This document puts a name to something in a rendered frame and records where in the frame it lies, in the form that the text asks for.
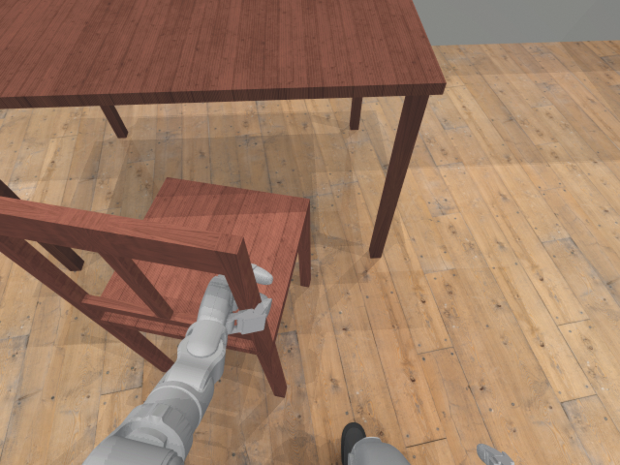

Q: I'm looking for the table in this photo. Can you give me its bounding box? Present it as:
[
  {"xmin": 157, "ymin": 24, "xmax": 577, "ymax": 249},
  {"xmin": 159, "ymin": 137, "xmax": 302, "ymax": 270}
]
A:
[{"xmin": 0, "ymin": 0, "xmax": 447, "ymax": 271}]

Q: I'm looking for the robot right thigh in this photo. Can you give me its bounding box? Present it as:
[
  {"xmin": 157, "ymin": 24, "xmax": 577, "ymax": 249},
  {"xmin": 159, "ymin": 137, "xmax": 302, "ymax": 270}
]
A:
[{"xmin": 348, "ymin": 442, "xmax": 411, "ymax": 465}]

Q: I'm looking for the robot right foot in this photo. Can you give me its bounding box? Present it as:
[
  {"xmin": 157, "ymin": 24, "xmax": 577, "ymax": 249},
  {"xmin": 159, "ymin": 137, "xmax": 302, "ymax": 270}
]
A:
[{"xmin": 341, "ymin": 422, "xmax": 366, "ymax": 465}]

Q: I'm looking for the left robot hand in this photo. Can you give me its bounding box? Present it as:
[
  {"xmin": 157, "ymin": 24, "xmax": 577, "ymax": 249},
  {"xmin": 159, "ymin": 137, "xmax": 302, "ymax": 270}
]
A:
[{"xmin": 197, "ymin": 263, "xmax": 273, "ymax": 334}]

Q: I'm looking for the right robot hand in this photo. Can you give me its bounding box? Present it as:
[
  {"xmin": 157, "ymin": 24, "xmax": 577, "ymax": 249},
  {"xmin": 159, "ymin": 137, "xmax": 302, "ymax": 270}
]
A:
[{"xmin": 477, "ymin": 444, "xmax": 514, "ymax": 465}]

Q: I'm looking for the left robot forearm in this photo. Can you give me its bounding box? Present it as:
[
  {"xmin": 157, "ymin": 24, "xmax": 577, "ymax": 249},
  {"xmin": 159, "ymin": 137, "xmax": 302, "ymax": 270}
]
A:
[{"xmin": 81, "ymin": 320, "xmax": 228, "ymax": 465}]

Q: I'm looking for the chair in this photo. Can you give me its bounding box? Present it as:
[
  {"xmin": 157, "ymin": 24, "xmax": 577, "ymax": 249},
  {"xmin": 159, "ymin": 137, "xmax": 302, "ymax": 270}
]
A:
[{"xmin": 0, "ymin": 177, "xmax": 311, "ymax": 398}]

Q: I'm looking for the robot left upper arm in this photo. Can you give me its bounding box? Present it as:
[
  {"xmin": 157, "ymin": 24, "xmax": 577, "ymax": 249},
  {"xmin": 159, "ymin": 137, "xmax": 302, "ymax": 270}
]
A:
[{"xmin": 87, "ymin": 435, "xmax": 184, "ymax": 465}]

